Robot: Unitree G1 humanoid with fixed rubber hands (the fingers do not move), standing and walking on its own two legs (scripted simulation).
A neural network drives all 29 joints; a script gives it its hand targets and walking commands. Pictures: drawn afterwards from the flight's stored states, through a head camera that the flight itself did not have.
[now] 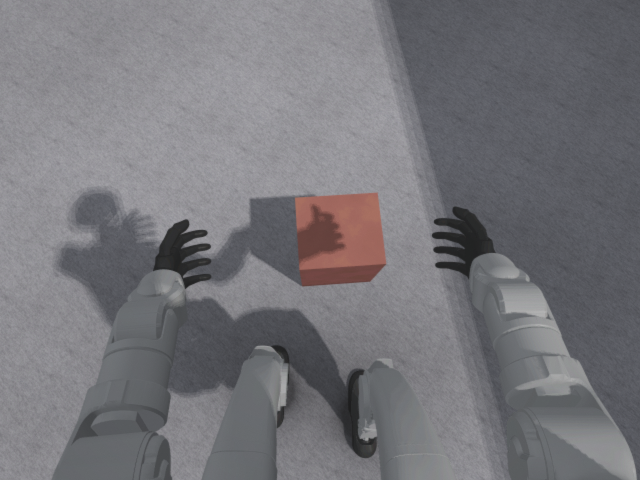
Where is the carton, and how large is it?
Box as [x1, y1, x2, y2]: [295, 193, 385, 285]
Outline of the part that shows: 377,193 295,198 299,270 302,285 369,281 385,264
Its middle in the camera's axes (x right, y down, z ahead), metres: +0.04 +0.02 +0.99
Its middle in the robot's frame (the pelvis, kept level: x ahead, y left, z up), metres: +0.51 -0.03 -0.57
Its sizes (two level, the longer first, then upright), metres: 0.194 0.171 0.250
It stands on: the floor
